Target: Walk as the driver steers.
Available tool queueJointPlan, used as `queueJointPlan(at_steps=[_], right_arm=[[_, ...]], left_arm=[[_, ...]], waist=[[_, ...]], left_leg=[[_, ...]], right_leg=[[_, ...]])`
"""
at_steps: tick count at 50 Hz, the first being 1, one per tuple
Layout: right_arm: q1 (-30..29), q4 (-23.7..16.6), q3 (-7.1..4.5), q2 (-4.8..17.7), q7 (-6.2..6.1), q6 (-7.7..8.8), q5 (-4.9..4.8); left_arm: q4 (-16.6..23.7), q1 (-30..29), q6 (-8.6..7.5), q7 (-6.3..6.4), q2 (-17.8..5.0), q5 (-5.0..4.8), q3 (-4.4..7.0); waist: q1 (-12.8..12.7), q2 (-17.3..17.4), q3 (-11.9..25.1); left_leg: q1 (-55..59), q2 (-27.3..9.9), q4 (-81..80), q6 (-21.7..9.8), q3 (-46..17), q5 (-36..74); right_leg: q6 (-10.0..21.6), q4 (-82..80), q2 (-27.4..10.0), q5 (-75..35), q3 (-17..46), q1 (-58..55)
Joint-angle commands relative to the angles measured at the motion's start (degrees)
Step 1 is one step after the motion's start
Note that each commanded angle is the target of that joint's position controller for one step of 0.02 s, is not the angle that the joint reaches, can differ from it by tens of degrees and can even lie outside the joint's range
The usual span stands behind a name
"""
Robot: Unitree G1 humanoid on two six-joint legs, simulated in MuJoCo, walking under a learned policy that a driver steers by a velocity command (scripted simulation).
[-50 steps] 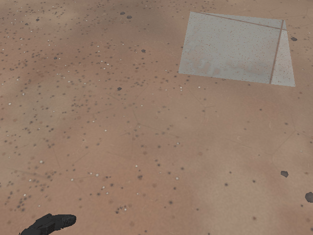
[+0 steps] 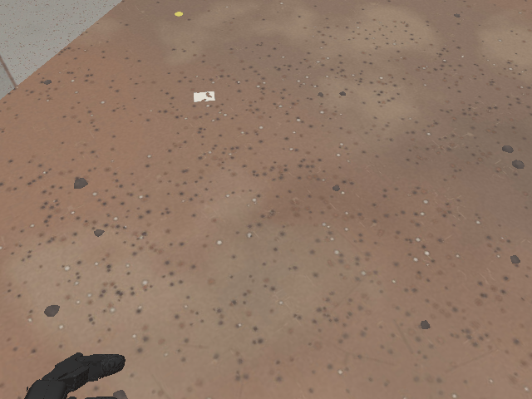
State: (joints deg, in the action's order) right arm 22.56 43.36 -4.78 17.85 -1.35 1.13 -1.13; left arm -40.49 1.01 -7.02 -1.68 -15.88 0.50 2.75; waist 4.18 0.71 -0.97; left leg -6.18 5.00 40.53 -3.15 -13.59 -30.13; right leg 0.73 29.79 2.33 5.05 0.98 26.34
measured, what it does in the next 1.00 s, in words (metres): walks ahead, turning left: left foot, then right foot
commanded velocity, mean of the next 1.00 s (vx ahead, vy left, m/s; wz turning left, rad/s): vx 0.50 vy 0.00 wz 0.59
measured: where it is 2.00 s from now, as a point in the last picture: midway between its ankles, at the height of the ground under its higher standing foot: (116, 238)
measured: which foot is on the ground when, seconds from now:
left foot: up 0.00-0.46, down 0.48-1.00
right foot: down 0.00-0.50, up 0.52-0.96, down 0.98-1.00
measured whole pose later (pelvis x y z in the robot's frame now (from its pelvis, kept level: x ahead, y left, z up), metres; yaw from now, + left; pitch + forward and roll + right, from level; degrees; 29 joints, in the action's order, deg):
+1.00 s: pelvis +0.54 +0.15 +0.00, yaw +35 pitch +2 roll -1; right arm 22.5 42.8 -4.5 18.0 -1.1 1.4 -1.1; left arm -39.1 1.8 -6.8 -1.7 -16.2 0.6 2.5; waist 4.1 0.0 -0.6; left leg -5.7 5.4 37.6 -3.2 -13.5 -28.0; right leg 0.0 29.3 2.1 6.0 1.6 26.4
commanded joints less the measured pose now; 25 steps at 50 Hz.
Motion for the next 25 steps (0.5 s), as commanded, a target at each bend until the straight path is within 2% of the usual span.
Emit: queueJointPlan(at_steps=[1,2,3,4,5,7,11,15,18,20,21,22,23,24,25], right_arm=[[5.45,-4.76,-0.13,6.31,-0.09,1.35,-1.56],[-1.17,-5.51,-0.95,9.02,0.01,1.09,-1.07],[-4.09,-5.98,-1.0,8.45,-0.08,0.87,-0.49],[-6.55,-6.54,-1.14,7.45,0.08,0.85,0.26],[-5.47,-6.86,-1.07,6.1,0.47,0.68,-0.26],[-5.49,-7.07,-0.69,3.88,0.82,0.11,-0.71],[-9.72,-9.15,-0.01,2.2,1.27,-0.07,-0.21],[-15.82,-10.41,0.63,1.18,2.79,0.77,-0.26],[-20.63,-12.3,0.89,0.87,3.83,0.83,-0.39],[-21.6,-13.36,0.5,1.82,4.37,0.69,-0.34],[-20.75,-13.55,-0.01,2.82,4.48,0.53,-0.16],[-18.45,-13.31,-0.72,4.18,4.47,0.27,0.03],[-12.61,-11.99,-1.9,6.18,4.32,0.02,0.02],[-2.63,-9.16,-3.77,9.22,3.64,-0.31,-0.18],[4.39,-7.42,-5.18,14.03,2.36,-0.96,-0.66]], left_arm=[[0.0,17.05,0.33,0.14,-10.39,-0.79,3.65],[0.54,14.55,0.76,0.51,-7.31,-0.9,2.84],[0.75,11.85,1.13,0.65,-6.79,-0.27,2.46],[0.2,10.51,1.32,0.74,-5.53,0.0,2.12],[-0.21,10.04,1.12,1.01,-5.68,0.45,1.99],[-1.17,10.25,0.59,1.1,-5.25,-0.16,2.11],[-2.73,11.41,0.44,1.28,-8.11,-0.38,3.11],[-3.54,12.13,1.24,1.61,-9.49,-0.61,3.35],[-4.8,14.88,2.14,1.77,-10.9,-1.29,3.7],[-5.27,15.37,2.9,1.82,-12.1,-1.97,4.07],[-5.24,15.19,3.27,1.97,-13.02,-2.24,4.33],[-5.13,15.06,3.68,2.19,-14.0,-2.55,4.64],[-4.92,14.54,4.18,2.39,-14.53,-2.8,4.77],[-4.58,14.0,4.36,2.66,-13.43,-2.77,4.26],[-3.45,16.35,4.07,2.62,-8.56,-0.18,2.49]], waist=[[-7.13,-13.87,15.58],[-8.59,-8.29,8.4],[-7.55,-4.2,4.52],[-6.97,-3.1,1.12],[-5.34,-6.3,0.97],[-5.07,-7.14,0.28],[-5.53,-4.54,-0.65],[-7.63,-3.83,-2.02],[-9.03,-3.6,-3.56],[-8.17,-4.14,-3.66],[-6.98,-4.97,-2.51],[-5.15,-6.1,-0.43],[-1.5,-6.17,2.89],[3.86,-4.55,7.82],[4.64,5.9,12.71]], left_leg=[[-37.3,-3.52,33.86,1.72,1.03,-2.28],[-38.45,-5.37,34.48,2.05,2.98,3.17],[-36.29,-7.36,33.17,2.38,4.7,7.15],[-35.07,-8.86,30.07,2.22,4.82,9.64],[-32.32,-10.35,28.74,2.24,5.01,11.47],[-31.72,-11.45,26.19,2.56,6.57,12.24],[-35.58,-12.47,17.53,3.43,7.54,19.38],[-32.43,-11.4,4.62,2.83,11.37,30.33],[-31.47,-10.41,-1.48,1.7,13.91,30.88],[-30.06,-9.09,-3.96,0.1,15.44,27.02],[-27.39,-7.42,-4.54,-1.03,16.9,24.05],[-23.29,-5.33,-4.61,-2.3,18.53,20.9],[-15.55,-2.95,-5.85,-3.98,19.8,19.68],[-0.74,-1.02,-9.19,-6.31,19.22,23.1],[16.57,-10.91,-9.38,-10.02,3.42,23.98]], right_leg=[[12.63,-12.66,-25.79,27.06,43.34,-45.15],[10.18,-13.41,-23.41,24.73,33.28,-37.87],[9.05,-14.42,-21.1,17.03,26.2,-30.78],[8.31,-15.86,-18.4,10.72,20.38,-25.64],[8.35,-17.04,-17.84,7.2,16.89,-22.61],[9.16,-19.42,-16.87,2.99,11.37,-20.63],[10.51,-21.63,-17.74,-5.59,3.86,-22.2],[8.55,-21.85,-15.8,-10.0,-4.91,-23.2],[7.61,-21.2,-17.03,-11.61,-7.89,-26.72],[6.7,-18.5,-18.12,-19.07,-9.55,-29.97],[6.12,-15.3,-18.27,-28.16,-10.64,-31.29],[5.54,-10.35,-18.24,-37.92,-11.63,-32.21],[4.74,-1.63,-17.56,-44.29,-12.84,-31.24],[2.84,11.06,-15.61,-41.42,-14.26,-24.62],[0.28,29.85,-12.11,-9.07,-14.09,-8.27]])
Velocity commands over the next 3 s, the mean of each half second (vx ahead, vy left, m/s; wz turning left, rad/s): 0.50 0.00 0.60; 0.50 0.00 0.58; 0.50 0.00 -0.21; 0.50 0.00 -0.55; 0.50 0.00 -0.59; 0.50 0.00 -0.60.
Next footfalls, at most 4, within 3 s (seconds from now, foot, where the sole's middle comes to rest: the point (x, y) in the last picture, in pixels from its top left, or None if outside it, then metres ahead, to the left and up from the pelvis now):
0.48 left None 0.38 0.19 -0.76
0.98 right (203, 305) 0.73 0.14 -0.76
1.42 left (83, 297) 0.78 0.46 -0.76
1.90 right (149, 193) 1.14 0.31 -0.76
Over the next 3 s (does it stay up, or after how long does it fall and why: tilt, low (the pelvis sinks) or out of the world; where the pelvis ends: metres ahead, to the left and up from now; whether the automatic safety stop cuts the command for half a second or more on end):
stays up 1.54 0.32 0.00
